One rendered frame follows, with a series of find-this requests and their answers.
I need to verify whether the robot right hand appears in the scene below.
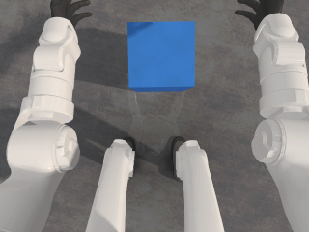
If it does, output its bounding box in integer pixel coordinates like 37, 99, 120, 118
235, 0, 284, 31

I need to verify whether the carton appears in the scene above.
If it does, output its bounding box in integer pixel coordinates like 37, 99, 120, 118
127, 21, 195, 92

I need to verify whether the robot left hand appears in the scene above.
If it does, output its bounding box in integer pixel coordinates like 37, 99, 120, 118
49, 0, 92, 30

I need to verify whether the right robot upper arm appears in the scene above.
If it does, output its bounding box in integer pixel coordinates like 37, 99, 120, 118
251, 117, 309, 232

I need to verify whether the left robot upper arm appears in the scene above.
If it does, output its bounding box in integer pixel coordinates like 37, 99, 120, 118
0, 124, 80, 232

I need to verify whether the right robot forearm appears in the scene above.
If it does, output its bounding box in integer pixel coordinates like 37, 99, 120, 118
253, 13, 309, 121

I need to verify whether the left robot shin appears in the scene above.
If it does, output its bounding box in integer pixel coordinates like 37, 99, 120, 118
103, 139, 131, 162

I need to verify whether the right robot foot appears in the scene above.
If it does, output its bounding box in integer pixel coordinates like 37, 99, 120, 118
171, 136, 186, 183

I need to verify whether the left robot forearm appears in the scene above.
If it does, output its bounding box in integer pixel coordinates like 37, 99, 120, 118
6, 17, 81, 167

